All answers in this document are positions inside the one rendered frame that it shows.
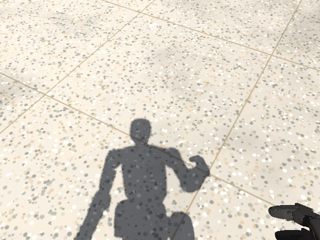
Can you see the right robot hand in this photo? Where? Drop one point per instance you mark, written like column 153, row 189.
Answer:
column 301, row 215

